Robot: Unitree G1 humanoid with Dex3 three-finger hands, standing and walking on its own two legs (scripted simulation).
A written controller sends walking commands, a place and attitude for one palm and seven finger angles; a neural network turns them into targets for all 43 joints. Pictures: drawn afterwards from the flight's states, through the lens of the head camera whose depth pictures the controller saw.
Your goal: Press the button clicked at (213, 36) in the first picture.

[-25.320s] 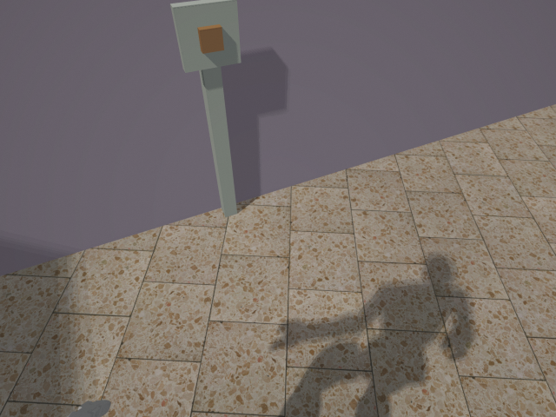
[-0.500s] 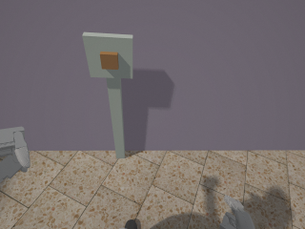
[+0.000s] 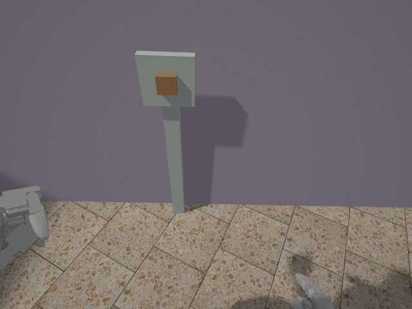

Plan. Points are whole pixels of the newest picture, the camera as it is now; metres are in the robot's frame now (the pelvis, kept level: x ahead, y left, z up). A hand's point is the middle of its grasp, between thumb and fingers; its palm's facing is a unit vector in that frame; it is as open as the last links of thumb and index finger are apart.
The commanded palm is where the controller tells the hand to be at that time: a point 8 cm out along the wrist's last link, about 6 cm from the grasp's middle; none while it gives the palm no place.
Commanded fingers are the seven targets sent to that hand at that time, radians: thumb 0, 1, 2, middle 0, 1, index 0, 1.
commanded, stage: stop stepping back and stand still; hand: left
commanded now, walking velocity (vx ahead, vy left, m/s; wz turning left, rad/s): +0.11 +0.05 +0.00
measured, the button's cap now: (166, 84) +0.75 +0.18 +0.07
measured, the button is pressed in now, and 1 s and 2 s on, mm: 0 0 0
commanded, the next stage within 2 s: let the arm hang, fingers relaxed in 0.02 s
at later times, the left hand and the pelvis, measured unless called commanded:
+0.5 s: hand out of the picture +0.02 +0.22 -0.18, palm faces +0.14 -0.96 -0.24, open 3.7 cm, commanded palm none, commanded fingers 0.00 0.90 0.90 -0.57 -0.70 -0.57 -0.70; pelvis +0.01 +0.01 -0.01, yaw +6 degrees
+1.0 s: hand out of the picture -0.02 +0.19 -0.17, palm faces +0.13 -0.98 -0.16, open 7.2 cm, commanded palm none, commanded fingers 0.00 0.90 0.90 -0.20 -0.30 -0.20 -0.30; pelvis +0.01 +0.04 +0.00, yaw +5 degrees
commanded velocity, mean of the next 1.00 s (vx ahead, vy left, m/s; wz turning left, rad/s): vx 0.00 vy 0.00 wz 0.00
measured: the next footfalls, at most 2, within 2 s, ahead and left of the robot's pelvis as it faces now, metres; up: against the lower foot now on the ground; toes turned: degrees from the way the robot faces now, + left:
left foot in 0.14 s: +0.08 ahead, +0.14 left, +0.00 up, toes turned +6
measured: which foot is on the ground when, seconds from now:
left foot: up 0.00-0.12, down 0.14-1.00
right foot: down 0.00-1.00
